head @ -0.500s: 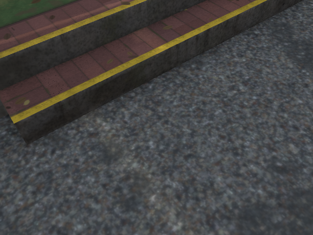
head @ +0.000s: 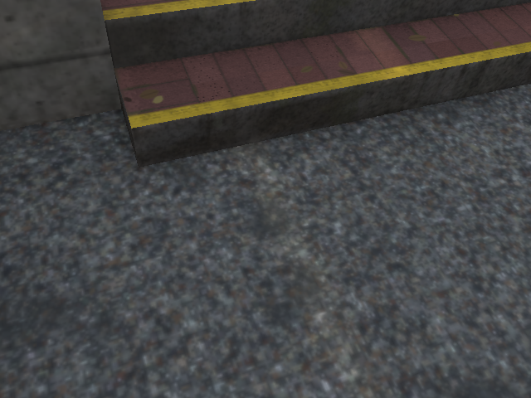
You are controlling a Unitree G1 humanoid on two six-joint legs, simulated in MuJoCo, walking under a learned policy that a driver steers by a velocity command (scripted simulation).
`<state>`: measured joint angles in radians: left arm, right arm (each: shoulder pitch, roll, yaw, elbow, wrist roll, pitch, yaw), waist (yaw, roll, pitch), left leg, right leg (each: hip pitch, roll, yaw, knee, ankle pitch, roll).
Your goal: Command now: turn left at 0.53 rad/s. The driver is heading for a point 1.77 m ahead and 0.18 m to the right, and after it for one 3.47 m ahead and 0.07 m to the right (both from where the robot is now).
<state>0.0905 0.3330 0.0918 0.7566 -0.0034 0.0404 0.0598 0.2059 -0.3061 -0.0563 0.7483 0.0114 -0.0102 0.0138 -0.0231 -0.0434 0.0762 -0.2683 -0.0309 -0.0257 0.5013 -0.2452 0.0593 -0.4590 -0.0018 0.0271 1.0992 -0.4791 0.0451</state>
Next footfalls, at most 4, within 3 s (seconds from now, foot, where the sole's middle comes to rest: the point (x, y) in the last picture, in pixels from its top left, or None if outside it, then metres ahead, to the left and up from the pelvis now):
0.48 right None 0.20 -0.14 -0.78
0.94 left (243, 346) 0.57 0.01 -0.78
1.30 right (338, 364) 0.52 -0.23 -0.78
2.24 right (329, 298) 0.70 -0.22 -0.78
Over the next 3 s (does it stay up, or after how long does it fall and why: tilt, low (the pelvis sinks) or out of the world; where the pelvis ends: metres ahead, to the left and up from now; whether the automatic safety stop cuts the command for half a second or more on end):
stays up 0.94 -0.05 0.01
